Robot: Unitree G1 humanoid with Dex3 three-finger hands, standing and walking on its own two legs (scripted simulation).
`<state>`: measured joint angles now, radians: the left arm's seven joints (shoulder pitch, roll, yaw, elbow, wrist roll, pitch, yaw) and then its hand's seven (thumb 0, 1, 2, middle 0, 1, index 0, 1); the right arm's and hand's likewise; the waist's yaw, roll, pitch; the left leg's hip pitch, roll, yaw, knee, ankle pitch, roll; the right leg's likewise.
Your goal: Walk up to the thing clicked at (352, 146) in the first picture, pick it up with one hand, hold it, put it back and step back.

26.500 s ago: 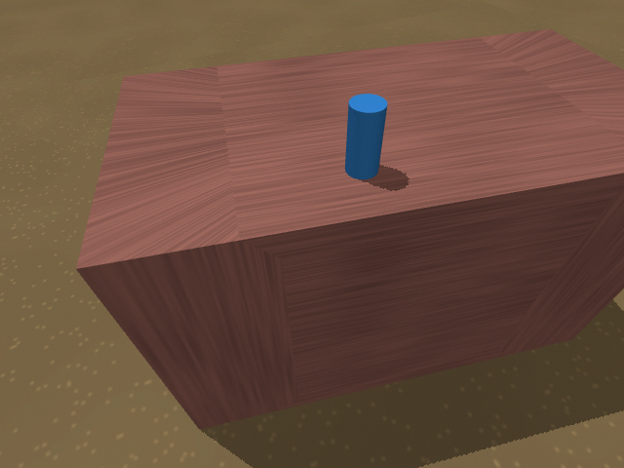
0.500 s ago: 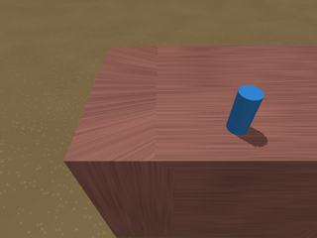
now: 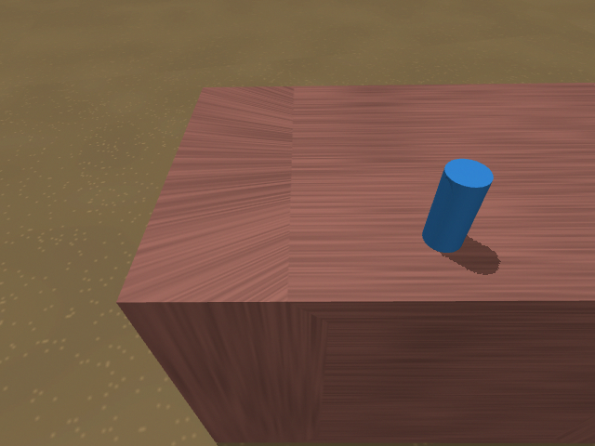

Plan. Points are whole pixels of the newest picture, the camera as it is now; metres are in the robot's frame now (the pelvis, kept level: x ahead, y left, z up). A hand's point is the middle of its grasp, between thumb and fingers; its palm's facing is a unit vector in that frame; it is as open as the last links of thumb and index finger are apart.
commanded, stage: stand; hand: right
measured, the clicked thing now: (454, 208) +0.45 -0.22 +0.09
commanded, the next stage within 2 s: none
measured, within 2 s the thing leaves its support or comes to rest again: neither
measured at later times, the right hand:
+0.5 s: hand out of the picture +0.07 -0.25 -0.16, palm faces -0.02 +0.94 -0.34, open 7.4 cm
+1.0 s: hand out of the picture +0.06 -0.25 -0.16, palm faces -0.02 +0.94 -0.34, open 7.4 cm
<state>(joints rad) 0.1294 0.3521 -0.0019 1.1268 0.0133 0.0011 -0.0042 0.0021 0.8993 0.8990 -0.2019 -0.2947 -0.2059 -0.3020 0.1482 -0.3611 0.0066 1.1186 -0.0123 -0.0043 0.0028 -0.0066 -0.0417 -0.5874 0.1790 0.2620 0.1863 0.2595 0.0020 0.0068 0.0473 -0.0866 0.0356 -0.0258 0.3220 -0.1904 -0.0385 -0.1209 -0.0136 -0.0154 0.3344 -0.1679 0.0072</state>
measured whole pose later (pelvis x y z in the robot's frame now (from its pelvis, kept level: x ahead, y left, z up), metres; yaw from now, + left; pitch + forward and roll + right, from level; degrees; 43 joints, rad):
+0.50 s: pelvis +0.01 +0.00 +0.00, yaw +0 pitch -3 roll +0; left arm 0.12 0.35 0.00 1.12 0.01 0.00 0.00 0.00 0.90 0.90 -0.20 -0.30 -0.21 -0.30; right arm 0.13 -0.36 0.00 1.12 -0.01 0.00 0.00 0.00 -0.89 -0.89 0.20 0.30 0.21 0.30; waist 0.00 0.01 0.05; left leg -0.08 0.04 -0.02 0.32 -0.20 -0.04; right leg -0.11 -0.01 -0.01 0.34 -0.18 0.01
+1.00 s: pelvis +0.01 +0.00 +0.00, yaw +0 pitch -2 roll +0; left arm 0.13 0.35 0.00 1.12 0.01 0.00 0.00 0.00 0.90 0.90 -0.20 -0.30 -0.21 -0.30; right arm 0.14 -0.36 0.00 1.12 -0.01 0.00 0.01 0.00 -0.90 -0.89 0.20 0.30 0.21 0.30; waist 0.00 0.01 0.05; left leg -0.08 0.04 -0.02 0.32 -0.20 -0.04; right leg -0.12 -0.01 -0.01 0.33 -0.17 0.01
